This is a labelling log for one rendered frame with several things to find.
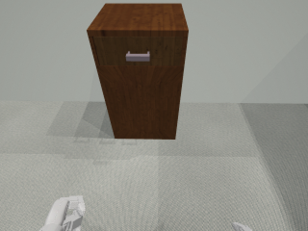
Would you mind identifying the handle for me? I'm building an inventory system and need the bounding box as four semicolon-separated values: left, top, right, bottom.
125;51;150;62

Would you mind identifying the drawer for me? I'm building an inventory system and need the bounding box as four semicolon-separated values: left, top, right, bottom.
93;36;183;66

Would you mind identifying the robot left hand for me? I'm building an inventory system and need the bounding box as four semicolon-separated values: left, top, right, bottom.
44;195;86;231

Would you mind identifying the cabinet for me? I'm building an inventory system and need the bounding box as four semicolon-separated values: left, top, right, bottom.
87;3;189;140

